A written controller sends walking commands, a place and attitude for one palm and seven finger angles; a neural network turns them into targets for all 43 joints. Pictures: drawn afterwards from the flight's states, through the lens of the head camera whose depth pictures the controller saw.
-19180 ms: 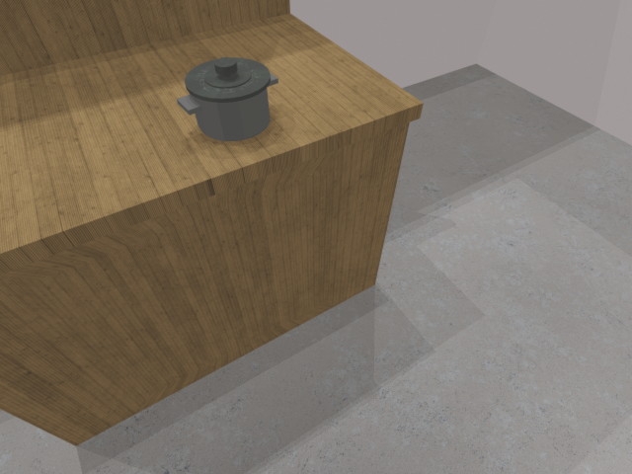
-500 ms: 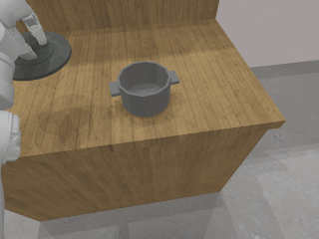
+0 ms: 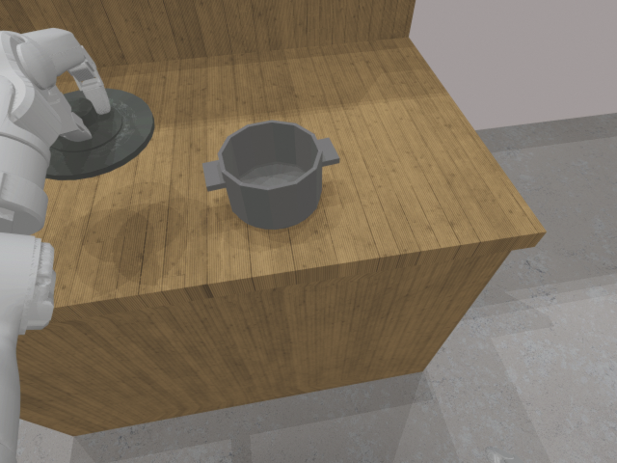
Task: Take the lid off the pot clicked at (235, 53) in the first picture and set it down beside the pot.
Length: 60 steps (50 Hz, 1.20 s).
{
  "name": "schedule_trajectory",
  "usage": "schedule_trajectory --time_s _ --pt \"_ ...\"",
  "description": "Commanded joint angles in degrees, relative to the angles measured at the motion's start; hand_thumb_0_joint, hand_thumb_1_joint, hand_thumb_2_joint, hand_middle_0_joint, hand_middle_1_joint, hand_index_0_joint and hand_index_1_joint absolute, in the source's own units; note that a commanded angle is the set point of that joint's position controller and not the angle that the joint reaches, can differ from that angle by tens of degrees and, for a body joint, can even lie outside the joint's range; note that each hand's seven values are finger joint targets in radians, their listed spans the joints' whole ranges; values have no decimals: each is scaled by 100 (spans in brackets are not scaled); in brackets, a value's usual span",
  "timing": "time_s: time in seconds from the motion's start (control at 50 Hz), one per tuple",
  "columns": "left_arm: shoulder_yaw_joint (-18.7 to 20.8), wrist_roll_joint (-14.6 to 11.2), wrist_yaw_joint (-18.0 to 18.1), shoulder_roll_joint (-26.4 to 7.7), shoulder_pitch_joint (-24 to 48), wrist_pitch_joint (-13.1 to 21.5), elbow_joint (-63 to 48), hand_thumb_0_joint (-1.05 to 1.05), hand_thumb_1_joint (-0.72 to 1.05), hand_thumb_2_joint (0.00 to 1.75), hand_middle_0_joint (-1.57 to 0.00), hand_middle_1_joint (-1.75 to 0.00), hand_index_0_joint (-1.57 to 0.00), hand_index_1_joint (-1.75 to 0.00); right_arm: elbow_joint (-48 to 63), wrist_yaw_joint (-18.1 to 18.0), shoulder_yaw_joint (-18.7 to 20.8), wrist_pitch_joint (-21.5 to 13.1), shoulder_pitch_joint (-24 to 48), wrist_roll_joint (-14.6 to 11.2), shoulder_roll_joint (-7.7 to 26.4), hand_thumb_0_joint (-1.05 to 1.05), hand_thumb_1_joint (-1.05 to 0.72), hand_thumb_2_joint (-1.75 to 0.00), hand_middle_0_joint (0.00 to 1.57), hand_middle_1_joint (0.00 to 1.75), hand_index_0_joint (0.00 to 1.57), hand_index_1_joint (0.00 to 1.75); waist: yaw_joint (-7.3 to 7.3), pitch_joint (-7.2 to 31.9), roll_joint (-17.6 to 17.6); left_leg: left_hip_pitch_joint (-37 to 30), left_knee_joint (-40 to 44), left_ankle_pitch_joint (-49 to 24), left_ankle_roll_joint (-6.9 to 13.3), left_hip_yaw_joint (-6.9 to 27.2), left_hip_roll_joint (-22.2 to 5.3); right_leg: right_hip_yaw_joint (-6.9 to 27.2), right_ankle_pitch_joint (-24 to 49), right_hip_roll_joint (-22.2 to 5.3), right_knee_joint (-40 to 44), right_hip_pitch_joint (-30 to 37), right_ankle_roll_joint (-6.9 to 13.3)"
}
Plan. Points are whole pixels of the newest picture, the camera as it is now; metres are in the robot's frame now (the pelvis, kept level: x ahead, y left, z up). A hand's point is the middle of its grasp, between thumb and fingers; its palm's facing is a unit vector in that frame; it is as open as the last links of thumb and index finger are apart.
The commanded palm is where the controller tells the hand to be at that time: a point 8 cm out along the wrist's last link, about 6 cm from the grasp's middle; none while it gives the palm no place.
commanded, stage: lower the lid onto the table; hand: left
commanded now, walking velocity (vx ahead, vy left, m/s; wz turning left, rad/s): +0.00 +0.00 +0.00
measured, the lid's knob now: (76, 113) +0.49 +0.27 +0.20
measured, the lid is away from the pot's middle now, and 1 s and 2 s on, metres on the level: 0.23 0.24 0.24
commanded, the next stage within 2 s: open the fingers wide in 1.96 s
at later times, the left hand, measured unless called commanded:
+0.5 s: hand (79, 136) +0.47 +0.27 +0.19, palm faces -0.37 -0.15 -0.92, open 7.2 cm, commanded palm +0.46 +0.28 +0.26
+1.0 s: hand (85, 160) +0.46 +0.28 +0.15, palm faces -0.41 -0.14 -0.90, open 7.2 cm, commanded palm +0.47 +0.28 +0.23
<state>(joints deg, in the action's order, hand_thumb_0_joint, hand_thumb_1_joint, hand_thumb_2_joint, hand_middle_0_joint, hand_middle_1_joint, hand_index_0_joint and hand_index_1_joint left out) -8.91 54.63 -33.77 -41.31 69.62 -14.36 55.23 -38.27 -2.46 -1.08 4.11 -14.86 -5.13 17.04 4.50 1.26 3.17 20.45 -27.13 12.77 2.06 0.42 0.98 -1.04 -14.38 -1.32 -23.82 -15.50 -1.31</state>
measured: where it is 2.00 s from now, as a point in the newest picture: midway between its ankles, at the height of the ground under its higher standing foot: outside the picture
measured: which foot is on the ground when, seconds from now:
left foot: down 0.00-1.00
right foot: down 0.00-1.00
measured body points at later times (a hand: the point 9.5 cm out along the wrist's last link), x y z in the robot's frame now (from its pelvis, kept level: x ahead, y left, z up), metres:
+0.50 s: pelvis +0.00 +0.00 +0.00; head +0.05 -0.01 +0.45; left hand +0.48 +0.28 +0.24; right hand +0.08 -0.28 -0.12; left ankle +0.01 +0.10 -0.74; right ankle -0.03 -0.14 -0.74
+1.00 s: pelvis +0.00 +0.00 +0.00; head +0.05 +0.00 +0.44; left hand +0.48 +0.28 +0.21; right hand +0.07 -0.27 -0.12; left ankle +0.01 +0.10 -0.74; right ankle -0.03 -0.14 -0.74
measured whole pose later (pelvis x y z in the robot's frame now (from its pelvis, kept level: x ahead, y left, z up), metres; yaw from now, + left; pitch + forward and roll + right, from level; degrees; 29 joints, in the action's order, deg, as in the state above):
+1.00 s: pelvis +0.00 +0.00 +0.00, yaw +0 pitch +7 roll -1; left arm -8.0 53.6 -30.1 -40.6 63.0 -7.5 58.5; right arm -39.0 -2.8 -0.4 4.2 -15.7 -4.8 16.8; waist 4.9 1.3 2.5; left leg 22.6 -29.1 13.8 2.2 0.4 0.7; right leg -1.0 -14.8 -1.0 -24.7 -17.2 -1.4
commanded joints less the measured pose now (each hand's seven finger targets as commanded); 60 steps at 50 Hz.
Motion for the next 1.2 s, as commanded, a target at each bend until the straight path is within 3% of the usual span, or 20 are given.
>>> schedule_trajectory --time_s 0.0,0.02,0.1,0.12,0.16,0.24,0.28,0.38,0.44,0.52,0.6,0.62,0.66,0.72,0.76,0.82,0.94,1.02,1.16,1.18 --pt "317 17 306 -1553 3232 57 -1083 0 71 86 -98 -110 -93 -106 576 -52 327 -197 -15 23 934 0 -90 -90 20 30 20 30 73 2345 223 -1892 -62 -2229 306 104 110 -245 1878 338 134 58 374" --pt "478 135 337 -1763 3436 78 -1151 0 71 86 -98 -110 -93 -106 576 -52 306 -196 -10 30 887 0 -90 -90 20 30 20 30 53 2430 164 -1870 -49 -2116 311 103 124 -230 1847 382 117 124 354" --pt "267 -3 358 -1487 3534 154 -1424 0 71 86 -98 -110 -93 -106 565 -93 344 -261 -10 48 908 0 -90 -90 20 30 20 30 101 2596 404 -2123 -108 -2303 334 118 112 -226 1919 346 122 55 372" --pt "574 113 393 -1830 3440 159 -1315 0 71 86 -98 -110 -93 -106 556 -95 326 -254 -43 57 876 0 -90 -90 20 30 20 30 55 2663 260 -2036 -114 -2286 330 136 121 -205 1940 387 90 171 354" --pt "341 81 339 -1523 3322 156 -977 0 71 86 -98 -110 -93 -106 530 -98 298 -244 -7 19 869 0 -90 -90 20 30 20 30 84 2355 141 -1858 -65 -2110 333 77 141 -239 1951 372 87 106 343" --pt "669 142 397 -1985 3393 265 -1054 0 71 86 -98 -110 -93 -106 558 -93 315 -221 8 41 908 0 -90 -90 20 30 20 30 31 2604 121 -1768 -98 -2039 358 53 158 -168 2089 353 49 349 346" --pt "433 95 391 -1628 3348 282 -1199 0 71 86 -98 -110 -93 -106 560 -96 334 -245 -15 46 867 0 -90 -90 20 30 20 30 67 2626 283 -1988 -154 -2439 347 107 124 -204 2136 373 48 187 343" --pt "591 66 374 -1858 2977 343 -738 0 71 86 -98 -110 -93 -106 538 -80 317 -165 -48 9 923 0 -90 -90 20 30 20 30 69 2287 -36 -1580 -99 -2026 353 14 147 -197 2155 352 66 275 321" --pt "597 91 433 -1862 3221 429 -1417 0 71 86 -98 -110 -93 -106 605 -80 361 -183 -27 44 897 0 -90 -90 20 30 20 30 76 2740 452 -2053 -204 -2586 363 92 108 -173 2228 373 36 214 339" --pt "742 -20 435 -1895 2719 466 -1482 0 71 86 -98 -110 -93 -106 624 -39 389 -155 -82 47 918 0 -90 -90 20 30 20 30 52 2730 357 -2086 -228 -2880 342 159 93 -185 2304 392 18 203 328" --pt "503 -142 405 -1570 2462 411 -1068 0 71 86 -98 -110 -93 -106 539 -33 401 -104 -89 34 976 0 -90 -90 20 30 20 30 126 2271 158 -1863 -210 -2417 343 96 99 -247 2045 382 90 -16 351" --pt "727 -50 445 -1894 2753 430 -1269 0 71 86 -98 -110 -93 -106 549 -31 385 -90 -94 31 960 0 -90 -90 20 30 20 30 88 2437 170 -1851 -162 -2267 333 104 109 -223 2026 400 63 109 332" --pt "547 -37 441 -1722 2905 484 -1219 0 71 86 -98 -110 -93 -106 556 -78 362 -120 -47 25 913 0 -90 -90 20 30 20 30 119 2471 199 -1840 -155 -2133 349 81 138 -227 2004 392 53 114 330" --pt "750 8 544 -1995 2956 605 -1223 0 71 86 -98 -110 -93 -106 508 -97 372 -145 -160 52 934 0 -90 -90 20 30 20 30 101 2609 300 -1898 -173 -2167 333 125 96 -217 1942 399 29 92 342" --pt "510 -28 545 -1641 2822 627 -1020 0 71 86 -98 -110 -93 -106 496 -111 364 -184 -144 38 895 0 -90 -90 20 30 20 30 130 2501 309 -1926 -179 -2177 338 111 94 -234 1873 397 40 -50 335" --pt "688 -16 604 -1834 2778 692 -986 0 71 86 -98 -110 -93 -106 485 -100 376 -178 -209 67 925 0 -90 -90 20 30 20 30 118 2561 325 -1882 -210 -2295 327 117 78 -224 1956 398 10 -12 344" --pt "500 -63 644 -1499 2707 752 -1039 0 71 86 -98 -110 -93 -106 482 -88 387 -182 -216 55 899 0 -90 -90 20 30 20 30 146 2549 417 -2065 -251 -2595 317 164 33 -246 1909 402 -2 -217 349" --pt "808 -65 712 -1881 2667 801 -1003 0 71 86 -98 -110 -93 -106 440 -70 401 -137 -304 83 965 0 -90 -90 20 30 20 30 116 2608 243 -1881 -215 -2223 330 121 51 -225 1870 405 19 -79 345" --pt "556 -82 773 -1567 2431 827 -494 0 71 86 -98 -110 -93 -106 386 -86 374 -132 -324 45 952 0 -90 -90 20 30 20 30 180 2261 186 -1649 -177 -1867 325 78 61 -253 1637 416 36 -300 346" --pt "664 -63 818 -1761 2675 858 -762 0 71 86 -98 -110 -93 -106 389 -89 375 -152 -338 40 965 0 -90 -90 20 30 20 30 151 2430 341 -1761 -169 -1938 309 101 43 -237 1667 404 6 -258 357"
